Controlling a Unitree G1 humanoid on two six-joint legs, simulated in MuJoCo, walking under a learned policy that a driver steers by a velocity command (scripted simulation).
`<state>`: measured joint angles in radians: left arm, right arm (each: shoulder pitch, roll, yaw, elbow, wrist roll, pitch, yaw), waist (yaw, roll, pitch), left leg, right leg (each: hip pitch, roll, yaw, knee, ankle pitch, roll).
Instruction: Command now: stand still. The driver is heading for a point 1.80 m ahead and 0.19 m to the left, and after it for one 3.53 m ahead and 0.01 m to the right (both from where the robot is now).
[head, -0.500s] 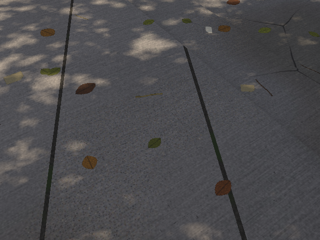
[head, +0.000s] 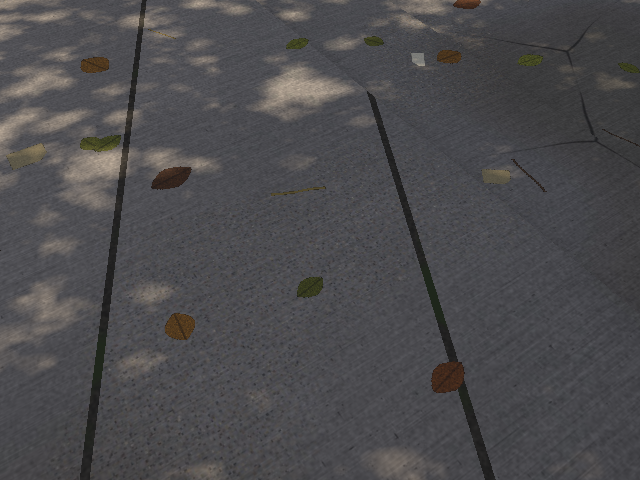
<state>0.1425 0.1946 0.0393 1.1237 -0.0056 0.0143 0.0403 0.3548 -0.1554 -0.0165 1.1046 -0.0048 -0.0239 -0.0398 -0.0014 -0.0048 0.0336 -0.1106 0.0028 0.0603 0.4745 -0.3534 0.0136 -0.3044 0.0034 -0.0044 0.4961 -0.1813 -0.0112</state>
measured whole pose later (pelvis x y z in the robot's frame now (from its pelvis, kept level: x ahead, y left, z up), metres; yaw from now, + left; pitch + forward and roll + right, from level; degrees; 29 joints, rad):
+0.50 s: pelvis +0.09 -0.04 -0.01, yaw +1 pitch +1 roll +0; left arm 0.19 0.23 0.07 1.07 -0.02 -0.11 -0.01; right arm 0.43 -0.23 -0.05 1.07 0.04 -0.07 -0.02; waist 0.01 0.05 0.01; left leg -0.24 0.03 -0.04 0.99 -0.47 0.02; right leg -0.32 0.00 -0.09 0.62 -0.31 -0.06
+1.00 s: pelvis +0.36 +0.00 -0.02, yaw +1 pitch +2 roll +0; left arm 0.42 0.23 0.04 1.09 -0.01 -0.07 0.01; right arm 0.01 -0.23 -0.06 0.86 0.01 -0.11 0.04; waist 0.04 0.00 0.05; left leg -0.53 0.00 0.07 0.62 -0.12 0.08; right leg -0.07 -0.02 0.02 0.89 -0.52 -0.01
